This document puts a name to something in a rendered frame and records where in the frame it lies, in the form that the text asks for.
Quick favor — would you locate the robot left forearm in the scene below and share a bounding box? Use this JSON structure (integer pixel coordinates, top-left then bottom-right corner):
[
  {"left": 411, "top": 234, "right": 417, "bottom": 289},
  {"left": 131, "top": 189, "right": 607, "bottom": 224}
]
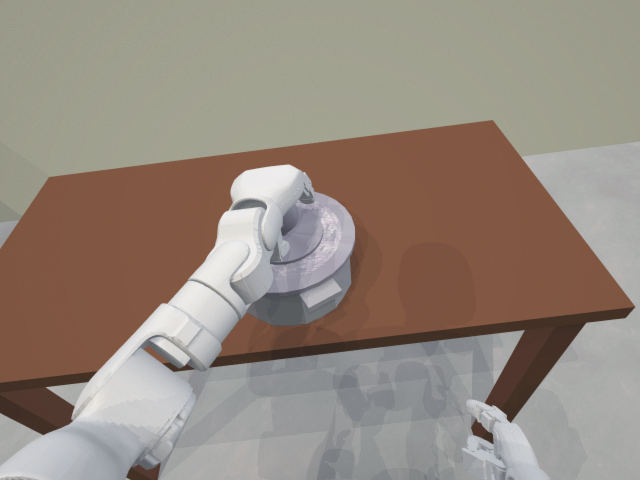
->
[{"left": 71, "top": 194, "right": 283, "bottom": 421}]

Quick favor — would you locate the left robot hand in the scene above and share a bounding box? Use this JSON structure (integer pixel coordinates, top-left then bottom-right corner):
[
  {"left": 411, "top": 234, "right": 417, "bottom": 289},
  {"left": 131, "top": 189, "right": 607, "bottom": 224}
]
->
[{"left": 230, "top": 165, "right": 315, "bottom": 262}]

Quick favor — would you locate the lid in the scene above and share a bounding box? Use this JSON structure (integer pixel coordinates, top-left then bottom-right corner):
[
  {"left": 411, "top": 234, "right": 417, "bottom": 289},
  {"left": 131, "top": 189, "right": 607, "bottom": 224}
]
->
[{"left": 215, "top": 192, "right": 355, "bottom": 296}]

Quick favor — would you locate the robot left upper arm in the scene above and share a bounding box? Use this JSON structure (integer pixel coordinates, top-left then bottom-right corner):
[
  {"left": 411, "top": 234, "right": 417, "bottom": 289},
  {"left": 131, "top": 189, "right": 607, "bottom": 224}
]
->
[{"left": 0, "top": 348, "right": 196, "bottom": 480}]

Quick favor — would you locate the pot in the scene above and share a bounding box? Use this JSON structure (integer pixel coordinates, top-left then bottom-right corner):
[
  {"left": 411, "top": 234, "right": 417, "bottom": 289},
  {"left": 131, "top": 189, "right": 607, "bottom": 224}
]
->
[{"left": 247, "top": 258, "right": 351, "bottom": 326}]

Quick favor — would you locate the table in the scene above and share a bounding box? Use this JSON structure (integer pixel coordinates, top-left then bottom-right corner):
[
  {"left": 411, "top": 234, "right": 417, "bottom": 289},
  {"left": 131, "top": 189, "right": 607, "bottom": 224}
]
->
[{"left": 0, "top": 120, "right": 635, "bottom": 480}]

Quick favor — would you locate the right robot hand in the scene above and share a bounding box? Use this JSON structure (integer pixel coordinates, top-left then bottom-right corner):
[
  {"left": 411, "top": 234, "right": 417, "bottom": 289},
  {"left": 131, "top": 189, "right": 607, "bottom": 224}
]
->
[{"left": 462, "top": 399, "right": 539, "bottom": 480}]

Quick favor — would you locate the knob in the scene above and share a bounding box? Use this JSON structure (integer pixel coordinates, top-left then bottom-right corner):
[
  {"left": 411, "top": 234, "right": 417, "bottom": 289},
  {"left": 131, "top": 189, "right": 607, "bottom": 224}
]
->
[{"left": 281, "top": 204, "right": 299, "bottom": 234}]

